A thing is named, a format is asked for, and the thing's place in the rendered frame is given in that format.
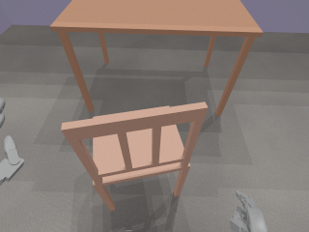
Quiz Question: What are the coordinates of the table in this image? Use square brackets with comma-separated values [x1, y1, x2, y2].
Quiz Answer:
[49, 0, 264, 116]

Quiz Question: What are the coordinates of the robot left hand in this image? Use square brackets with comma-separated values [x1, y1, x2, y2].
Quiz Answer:
[0, 98, 24, 186]

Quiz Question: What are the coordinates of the chair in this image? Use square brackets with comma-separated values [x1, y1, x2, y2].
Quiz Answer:
[61, 101, 208, 212]

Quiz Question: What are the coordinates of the robot right hand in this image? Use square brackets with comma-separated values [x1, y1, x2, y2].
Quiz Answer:
[230, 190, 267, 232]

